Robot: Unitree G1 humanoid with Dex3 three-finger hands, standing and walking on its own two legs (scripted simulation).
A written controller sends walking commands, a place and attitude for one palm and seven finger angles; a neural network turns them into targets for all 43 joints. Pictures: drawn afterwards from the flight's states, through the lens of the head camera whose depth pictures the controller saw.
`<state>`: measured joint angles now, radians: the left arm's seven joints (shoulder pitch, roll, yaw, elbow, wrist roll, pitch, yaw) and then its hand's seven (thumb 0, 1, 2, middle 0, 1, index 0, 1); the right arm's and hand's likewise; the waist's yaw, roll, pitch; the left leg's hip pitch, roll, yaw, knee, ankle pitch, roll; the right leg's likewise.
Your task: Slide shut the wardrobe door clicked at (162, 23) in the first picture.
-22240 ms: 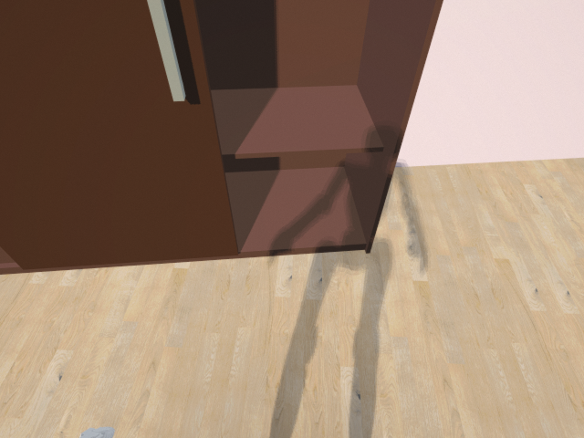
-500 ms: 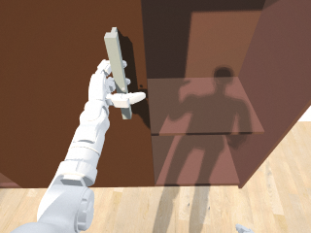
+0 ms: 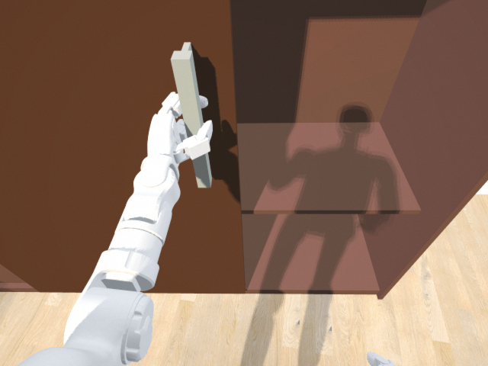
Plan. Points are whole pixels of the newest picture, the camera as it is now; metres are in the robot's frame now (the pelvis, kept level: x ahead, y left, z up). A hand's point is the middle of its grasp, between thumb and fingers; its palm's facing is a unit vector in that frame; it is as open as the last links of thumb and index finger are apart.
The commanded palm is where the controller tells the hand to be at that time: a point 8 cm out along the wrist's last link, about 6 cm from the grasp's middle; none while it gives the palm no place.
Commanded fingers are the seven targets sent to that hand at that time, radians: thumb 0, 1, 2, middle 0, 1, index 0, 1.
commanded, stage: grip the handle and tug to test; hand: left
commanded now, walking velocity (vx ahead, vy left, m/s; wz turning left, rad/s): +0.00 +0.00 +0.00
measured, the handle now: (197, 124) +0.49 +0.09 +0.15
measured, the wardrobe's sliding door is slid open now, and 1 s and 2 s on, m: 0.55 0.55 0.46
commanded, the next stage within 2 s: tug the door sideways, standing still in 0.58 s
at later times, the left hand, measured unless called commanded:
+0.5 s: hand (203, 139) +0.43 +0.07 +0.17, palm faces -0.01 -1.00 +0.02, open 6.4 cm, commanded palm +0.39 +0.13 +0.16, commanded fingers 0.00 0.90 0.90 -0.45 -1.40 -0.45 -1.40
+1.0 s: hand (205, 138) +0.43 +0.07 +0.17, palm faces +0.03 -1.00 -0.01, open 6.3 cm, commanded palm +0.41 +0.08 +0.16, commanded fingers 0.00 0.90 0.90 -0.45 -1.40 -0.45 -1.40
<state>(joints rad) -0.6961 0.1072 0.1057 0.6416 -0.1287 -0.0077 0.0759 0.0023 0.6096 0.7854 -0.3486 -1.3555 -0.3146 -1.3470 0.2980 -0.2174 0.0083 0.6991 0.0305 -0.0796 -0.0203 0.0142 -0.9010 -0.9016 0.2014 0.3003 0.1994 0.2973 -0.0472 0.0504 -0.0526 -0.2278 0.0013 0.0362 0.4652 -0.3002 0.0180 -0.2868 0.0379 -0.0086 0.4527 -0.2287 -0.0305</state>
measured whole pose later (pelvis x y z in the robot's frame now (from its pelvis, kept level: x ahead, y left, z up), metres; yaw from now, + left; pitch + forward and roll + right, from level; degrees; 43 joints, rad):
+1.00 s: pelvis +0.01 +0.00 +0.00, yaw +2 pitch +4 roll +0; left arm -0.66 0.05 0.01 0.49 -0.12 0.09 0.15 0.00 0.67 0.82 -0.31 -1.36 -0.29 -1.36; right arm 0.25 -0.22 0.00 0.69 0.03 -0.05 -0.01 0.01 -0.90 -0.90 0.20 0.30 0.20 0.30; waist 0.00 0.05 -0.05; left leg -0.22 -0.01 -0.01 0.46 -0.31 0.01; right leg -0.26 0.03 -0.05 0.45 -0.26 -0.03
